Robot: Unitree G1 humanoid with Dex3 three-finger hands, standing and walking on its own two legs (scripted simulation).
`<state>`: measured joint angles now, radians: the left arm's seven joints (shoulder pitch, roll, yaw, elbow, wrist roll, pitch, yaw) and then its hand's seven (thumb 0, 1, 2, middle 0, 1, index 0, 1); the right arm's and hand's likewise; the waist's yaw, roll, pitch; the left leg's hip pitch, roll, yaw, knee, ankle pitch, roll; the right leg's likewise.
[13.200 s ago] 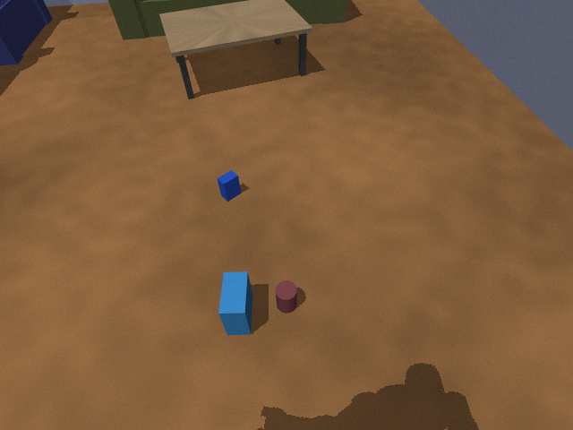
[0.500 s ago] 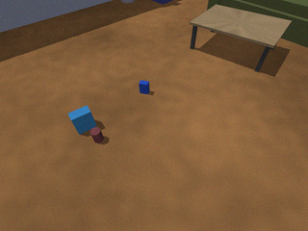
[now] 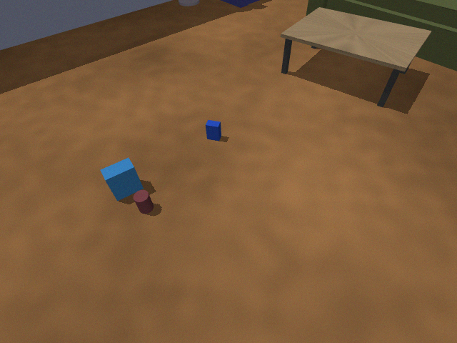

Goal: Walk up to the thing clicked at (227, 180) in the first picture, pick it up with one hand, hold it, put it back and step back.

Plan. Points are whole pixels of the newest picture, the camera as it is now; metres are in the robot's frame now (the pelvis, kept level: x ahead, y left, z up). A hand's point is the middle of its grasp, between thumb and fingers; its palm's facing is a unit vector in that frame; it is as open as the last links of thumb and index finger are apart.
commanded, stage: stand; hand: left
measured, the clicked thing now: (213, 130) +1.45 +0.16 -0.72
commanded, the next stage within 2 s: walk up in 0.24 s
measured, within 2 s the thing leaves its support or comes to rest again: neither
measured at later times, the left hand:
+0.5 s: hand out of the picture +0.06 +0.32 -0.16, palm faces +0.04 -0.93 -0.36, open 7.4 cm
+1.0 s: hand (135, 232) +0.39 +0.27 -0.14, palm faces -0.06 -0.92 -0.40, open 7.4 cm
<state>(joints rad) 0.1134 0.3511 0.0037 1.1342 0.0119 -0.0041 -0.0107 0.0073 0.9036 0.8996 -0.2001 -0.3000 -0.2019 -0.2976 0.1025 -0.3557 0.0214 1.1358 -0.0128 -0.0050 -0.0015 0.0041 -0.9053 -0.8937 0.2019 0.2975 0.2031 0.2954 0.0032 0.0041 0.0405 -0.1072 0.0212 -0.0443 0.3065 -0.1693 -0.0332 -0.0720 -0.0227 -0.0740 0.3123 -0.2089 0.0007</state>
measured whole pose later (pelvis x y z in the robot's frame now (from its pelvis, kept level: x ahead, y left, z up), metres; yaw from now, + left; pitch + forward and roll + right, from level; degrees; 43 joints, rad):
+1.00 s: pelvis +0.27 -0.01 -0.03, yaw -1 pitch -3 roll +1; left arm 0.16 0.41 0.07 0.90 0.02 -0.06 -0.09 0.01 0.90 0.90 -0.20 -0.30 -0.20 -0.30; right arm 0.34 -0.42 -0.06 0.94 -0.02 -0.04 0.04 0.01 -0.90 -0.89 0.20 0.30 0.20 0.30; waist -0.02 0.04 0.09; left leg -0.11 0.09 0.03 0.89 -0.49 0.01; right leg -0.41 -0.06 -0.08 0.67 -0.21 -0.03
